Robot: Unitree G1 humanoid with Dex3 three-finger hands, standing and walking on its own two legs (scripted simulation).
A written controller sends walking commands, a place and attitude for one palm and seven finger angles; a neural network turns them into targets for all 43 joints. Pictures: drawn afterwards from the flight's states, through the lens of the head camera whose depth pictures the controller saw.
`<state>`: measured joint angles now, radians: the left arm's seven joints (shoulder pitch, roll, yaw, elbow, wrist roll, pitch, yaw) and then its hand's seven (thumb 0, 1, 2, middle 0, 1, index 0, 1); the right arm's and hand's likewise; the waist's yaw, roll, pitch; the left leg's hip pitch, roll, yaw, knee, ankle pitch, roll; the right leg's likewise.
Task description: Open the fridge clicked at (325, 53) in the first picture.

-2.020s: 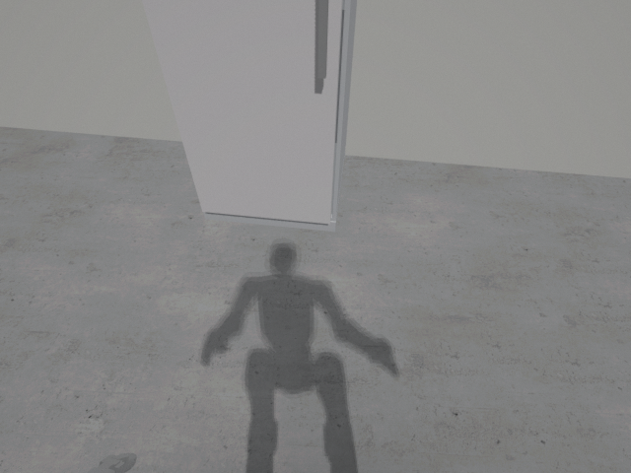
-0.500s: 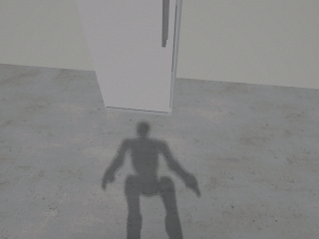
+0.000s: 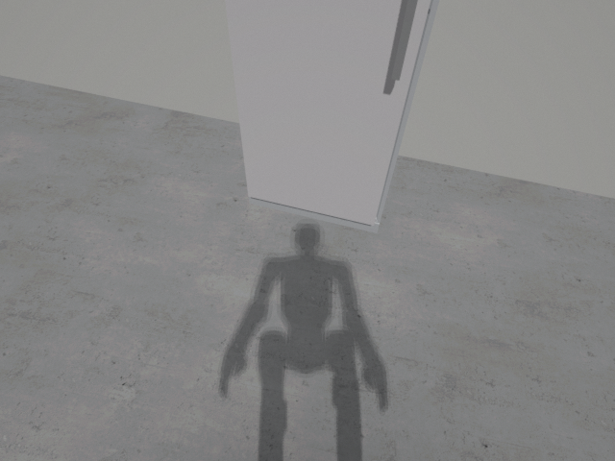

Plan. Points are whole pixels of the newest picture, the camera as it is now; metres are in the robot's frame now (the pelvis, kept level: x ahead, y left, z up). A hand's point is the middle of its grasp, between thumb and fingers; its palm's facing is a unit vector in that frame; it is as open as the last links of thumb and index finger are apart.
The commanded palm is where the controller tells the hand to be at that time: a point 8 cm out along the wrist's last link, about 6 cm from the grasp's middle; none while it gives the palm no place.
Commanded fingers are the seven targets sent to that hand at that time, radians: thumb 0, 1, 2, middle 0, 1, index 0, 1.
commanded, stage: walk to a spot facing it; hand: right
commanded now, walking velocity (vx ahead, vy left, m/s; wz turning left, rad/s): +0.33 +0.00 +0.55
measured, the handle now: (409, 15) +1.08 -0.24 +0.14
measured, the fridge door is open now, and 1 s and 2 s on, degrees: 0 0 0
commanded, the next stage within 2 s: none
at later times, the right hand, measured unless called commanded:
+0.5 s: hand (470, 413) +0.24 -0.27 -0.19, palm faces -0.18 +0.97 -0.18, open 7.4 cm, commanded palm none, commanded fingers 0.00 -0.90 -0.90 0.20 0.30 0.20 0.30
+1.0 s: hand (351, 260) +0.54 -0.09 -0.17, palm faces -0.59 +0.79 -0.18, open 7.4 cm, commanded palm none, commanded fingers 0.00 -0.90 -0.90 0.20 0.30 0.20 0.30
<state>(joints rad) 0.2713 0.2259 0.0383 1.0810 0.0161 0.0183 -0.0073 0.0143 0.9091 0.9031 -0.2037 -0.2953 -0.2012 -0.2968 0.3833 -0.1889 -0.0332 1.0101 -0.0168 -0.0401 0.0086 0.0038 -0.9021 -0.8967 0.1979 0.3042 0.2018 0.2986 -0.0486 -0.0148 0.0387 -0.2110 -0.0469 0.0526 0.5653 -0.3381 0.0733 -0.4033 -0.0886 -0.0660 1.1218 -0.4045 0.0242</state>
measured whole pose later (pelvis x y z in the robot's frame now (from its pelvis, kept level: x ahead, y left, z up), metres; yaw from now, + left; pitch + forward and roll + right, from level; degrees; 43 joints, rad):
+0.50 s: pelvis +0.20 -0.07 +0.00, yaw +17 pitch -1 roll +1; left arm 0.13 0.13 0.02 0.92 0.02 -0.08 0.00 0.01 0.91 0.90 -0.20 -0.30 -0.20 -0.30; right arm 0.35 -0.24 -0.09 1.04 -0.02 -0.01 0.01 0.01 -0.90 -0.90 0.20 0.30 0.20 0.30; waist -0.05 0.06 0.05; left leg -0.38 0.00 -0.02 1.25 -0.40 0.02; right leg -0.32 -0.08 -0.19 0.61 -0.28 -0.05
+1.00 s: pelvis +0.33 -0.03 -0.02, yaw +34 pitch +0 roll +0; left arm 0.40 0.15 0.04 1.05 0.01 0.01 0.01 0.01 0.91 0.90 -0.20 -0.30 -0.20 -0.30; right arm 0.08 -0.17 -0.05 0.89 -0.02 0.00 0.02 0.00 -0.90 -0.90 0.19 0.30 0.20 0.30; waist 0.05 0.00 0.12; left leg -0.42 0.00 0.14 0.69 -0.26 0.06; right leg -0.20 -0.18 -0.35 0.94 -0.52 0.03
